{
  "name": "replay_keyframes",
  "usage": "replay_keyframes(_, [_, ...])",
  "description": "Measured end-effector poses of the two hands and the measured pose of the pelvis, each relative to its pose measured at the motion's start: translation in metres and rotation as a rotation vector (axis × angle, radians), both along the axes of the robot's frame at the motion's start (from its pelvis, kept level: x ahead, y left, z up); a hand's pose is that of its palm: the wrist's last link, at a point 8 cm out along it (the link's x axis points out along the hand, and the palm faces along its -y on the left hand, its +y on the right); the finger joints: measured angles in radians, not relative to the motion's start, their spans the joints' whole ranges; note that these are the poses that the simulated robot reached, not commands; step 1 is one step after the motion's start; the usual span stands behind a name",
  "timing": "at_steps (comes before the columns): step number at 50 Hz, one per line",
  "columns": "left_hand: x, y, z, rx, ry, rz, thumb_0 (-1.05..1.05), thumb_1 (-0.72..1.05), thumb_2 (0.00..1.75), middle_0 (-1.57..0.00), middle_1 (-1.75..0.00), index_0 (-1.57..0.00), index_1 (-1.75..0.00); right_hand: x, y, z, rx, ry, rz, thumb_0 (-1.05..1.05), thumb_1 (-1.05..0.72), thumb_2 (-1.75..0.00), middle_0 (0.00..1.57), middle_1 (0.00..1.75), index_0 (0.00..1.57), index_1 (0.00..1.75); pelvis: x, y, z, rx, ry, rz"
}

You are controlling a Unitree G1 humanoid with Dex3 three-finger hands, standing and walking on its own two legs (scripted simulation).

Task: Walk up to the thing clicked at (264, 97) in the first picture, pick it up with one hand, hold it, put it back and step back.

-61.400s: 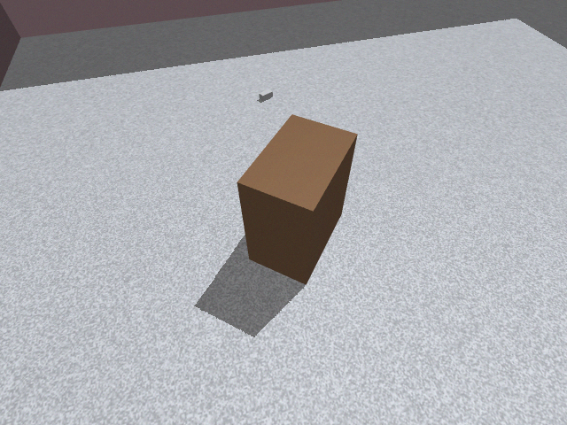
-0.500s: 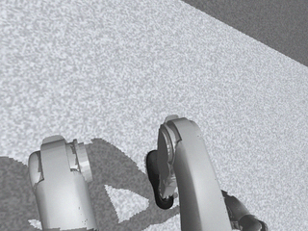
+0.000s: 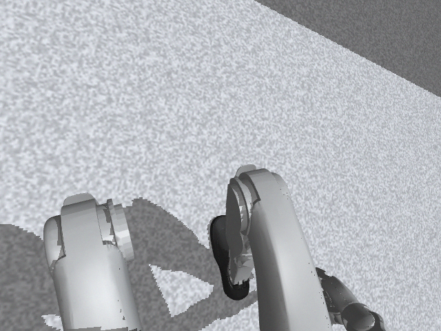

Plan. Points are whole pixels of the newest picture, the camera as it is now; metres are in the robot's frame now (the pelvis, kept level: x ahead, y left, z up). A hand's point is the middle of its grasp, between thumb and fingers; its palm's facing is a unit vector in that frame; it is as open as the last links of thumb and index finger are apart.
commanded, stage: rise first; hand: left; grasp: from above
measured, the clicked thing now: out of the picture +0.48 +0.39 -0.29
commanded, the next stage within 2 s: none
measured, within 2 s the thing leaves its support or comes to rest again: neither
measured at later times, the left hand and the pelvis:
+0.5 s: hand out of the picture +0.42 +0.43 -0.16, palm faces -0.44 -0.12 -0.89, open 13.2 cm; pelvis +0.00 +0.00 +0.00, yaw +0 degrees
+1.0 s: hand out of the picture +0.43 +0.42 -0.16, palm faces -0.45 -0.11 -0.89, open 13.2 cm; pelvis +0.00 +0.00 +0.00, yaw +0 degrees
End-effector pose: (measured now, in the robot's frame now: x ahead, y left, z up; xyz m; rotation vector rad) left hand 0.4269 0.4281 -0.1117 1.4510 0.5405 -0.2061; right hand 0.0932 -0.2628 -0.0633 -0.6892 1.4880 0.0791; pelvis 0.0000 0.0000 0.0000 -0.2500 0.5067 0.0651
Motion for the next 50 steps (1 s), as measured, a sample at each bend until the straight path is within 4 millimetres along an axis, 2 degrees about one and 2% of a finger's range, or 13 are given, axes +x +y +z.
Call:
replay_keyframes(19, [0.005,0.0,0.004,0.007,-0.005,-0.004,0.0,-0.37,0.88,-0.25,-0.86,-0.24,-0.87,-0.014,0.0,0.003,-0.008,0.015,-0.027,0.0,-0.92,-0.91,0.2,0.3,0.2,0.3,-0.001,0.001,0.0,-0.004,0.001,0.0])
replay_keyframes(32, [0.002,0.002,0.008,0.011,0.003,-0.005,0.0,-0.38,0.89,-0.25,-0.86,-0.24,-0.87,-0.01,0.0,0.003,-0.005,-0.003,-0.02,0.0,-0.91,-0.9,0.2,0.3,0.2,0.3,-0.003,0.001,0.0,-0.003,0.001,0.003])
replay_keyframes(50, [0.008,-0.002,0.009,0.019,-0.003,-0.007,0.0,-0.38,0.89,-0.26,-0.85,-0.24,-0.86,-0.009,0.0,0.002,0.0,-0.013,-0.021,0.0,-0.91,-0.9,0.2,0.3,0.2,0.3,-0.002,0.0,0.0,-0.004,0.004,0.004])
